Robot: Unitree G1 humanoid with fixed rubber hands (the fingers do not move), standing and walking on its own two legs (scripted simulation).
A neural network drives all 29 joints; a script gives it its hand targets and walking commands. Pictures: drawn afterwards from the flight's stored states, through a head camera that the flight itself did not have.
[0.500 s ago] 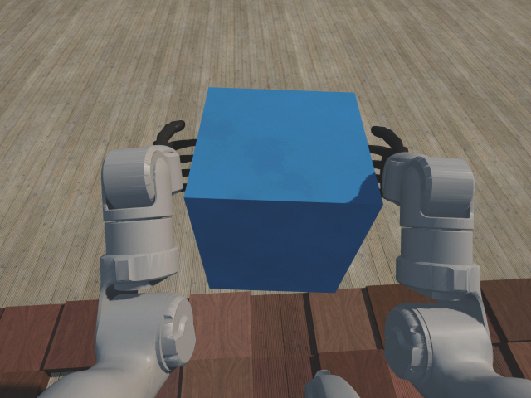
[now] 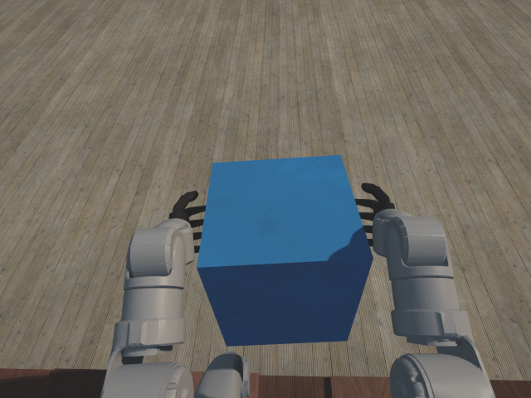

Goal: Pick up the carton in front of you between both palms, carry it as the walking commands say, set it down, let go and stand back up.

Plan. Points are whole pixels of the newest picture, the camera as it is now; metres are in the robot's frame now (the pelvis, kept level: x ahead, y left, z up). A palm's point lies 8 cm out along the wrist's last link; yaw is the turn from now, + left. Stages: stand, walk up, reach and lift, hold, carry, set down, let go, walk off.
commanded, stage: carry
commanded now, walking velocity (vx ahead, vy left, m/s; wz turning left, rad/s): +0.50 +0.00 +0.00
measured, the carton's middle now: (281, 254) +0.35 +0.01 -0.01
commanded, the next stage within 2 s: none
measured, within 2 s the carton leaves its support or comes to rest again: neither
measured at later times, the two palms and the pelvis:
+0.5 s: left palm (238, 55) +0.70 +0.09 +0.15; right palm (396, 60) +0.67 -0.21 +0.15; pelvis +0.33 -0.03 +0.02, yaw -2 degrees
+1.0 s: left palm (248, 22) +1.01 +0.09 +0.08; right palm (358, 14) +1.02 -0.20 +0.08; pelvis +0.65 -0.06 -0.04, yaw -2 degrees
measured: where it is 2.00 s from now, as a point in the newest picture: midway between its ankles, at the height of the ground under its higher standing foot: (300, 173)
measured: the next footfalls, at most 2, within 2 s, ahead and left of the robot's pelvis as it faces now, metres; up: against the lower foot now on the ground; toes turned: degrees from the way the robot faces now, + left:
left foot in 0.20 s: +0.32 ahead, +0.11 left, +0.02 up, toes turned +4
right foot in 0.54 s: +0.51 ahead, -0.14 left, -0.02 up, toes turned -6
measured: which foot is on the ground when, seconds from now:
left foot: up 0.00-0.18, down 0.20-0.54, up 0.56-0.98, down 1.00-1.00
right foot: down 0.00-0.26, up 0.28-0.52, down 0.54-1.00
